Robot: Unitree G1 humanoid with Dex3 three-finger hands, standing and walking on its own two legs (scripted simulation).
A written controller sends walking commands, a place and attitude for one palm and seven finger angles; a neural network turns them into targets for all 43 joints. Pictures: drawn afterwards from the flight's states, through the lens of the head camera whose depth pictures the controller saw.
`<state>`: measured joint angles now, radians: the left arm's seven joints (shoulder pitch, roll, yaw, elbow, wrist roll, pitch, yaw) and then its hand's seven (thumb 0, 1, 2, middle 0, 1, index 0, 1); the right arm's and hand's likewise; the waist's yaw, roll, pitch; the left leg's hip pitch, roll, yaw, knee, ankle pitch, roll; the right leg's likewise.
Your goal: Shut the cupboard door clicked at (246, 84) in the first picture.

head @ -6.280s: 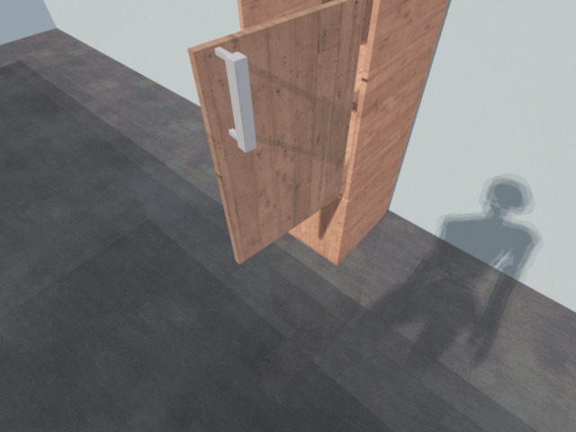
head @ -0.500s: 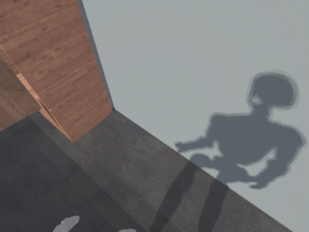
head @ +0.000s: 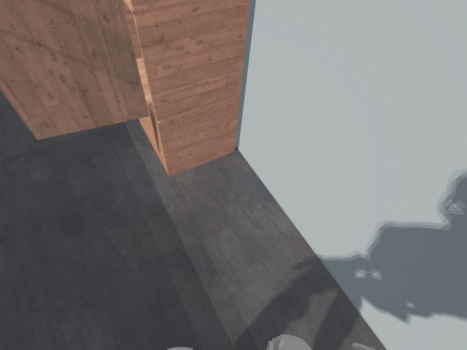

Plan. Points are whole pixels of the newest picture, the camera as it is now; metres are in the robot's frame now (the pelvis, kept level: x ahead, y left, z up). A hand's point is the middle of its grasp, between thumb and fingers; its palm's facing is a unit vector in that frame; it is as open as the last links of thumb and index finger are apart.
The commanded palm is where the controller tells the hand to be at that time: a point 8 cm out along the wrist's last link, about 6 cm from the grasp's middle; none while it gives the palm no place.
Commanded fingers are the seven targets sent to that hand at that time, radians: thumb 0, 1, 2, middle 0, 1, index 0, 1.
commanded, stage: turn to face it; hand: left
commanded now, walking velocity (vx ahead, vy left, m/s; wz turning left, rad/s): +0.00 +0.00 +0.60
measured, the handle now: out of the picture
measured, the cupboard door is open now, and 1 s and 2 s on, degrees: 82 82 82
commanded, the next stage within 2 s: take the last steps up to it in 0.56 s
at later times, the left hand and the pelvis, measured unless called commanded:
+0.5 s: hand out of the picture +0.01 +0.16 -0.16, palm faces +0.32 -0.92 -0.23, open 7.3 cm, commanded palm none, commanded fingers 0.00 0.90 0.90 -0.20 -0.30 -0.20 -0.30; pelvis +0.01 -0.04 +0.00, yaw +18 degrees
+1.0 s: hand out of the picture -0.02 +0.17 -0.16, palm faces +0.51 -0.83 -0.23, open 7.4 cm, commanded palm none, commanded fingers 0.00 0.90 0.90 -0.20 -0.30 -0.20 -0.30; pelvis +0.03 -0.01 +0.00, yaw +27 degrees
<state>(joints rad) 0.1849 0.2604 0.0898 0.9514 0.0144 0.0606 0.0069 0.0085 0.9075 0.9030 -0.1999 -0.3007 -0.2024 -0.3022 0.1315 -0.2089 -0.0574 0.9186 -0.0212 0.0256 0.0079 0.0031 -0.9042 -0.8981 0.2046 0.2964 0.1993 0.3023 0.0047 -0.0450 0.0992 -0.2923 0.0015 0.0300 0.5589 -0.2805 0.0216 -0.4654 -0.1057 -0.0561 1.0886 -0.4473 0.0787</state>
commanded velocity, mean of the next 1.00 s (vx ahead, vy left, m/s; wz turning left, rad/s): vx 0.11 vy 0.05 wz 0.34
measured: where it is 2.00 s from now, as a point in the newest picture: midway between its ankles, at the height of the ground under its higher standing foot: (162, 315)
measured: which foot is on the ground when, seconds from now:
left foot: down 0.00-0.22, up 0.24-0.56, down 0.58-0.90, up 0.92-1.00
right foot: up 0.00-0.20, down 0.22-0.58, up 0.60-0.90, down 0.92-1.00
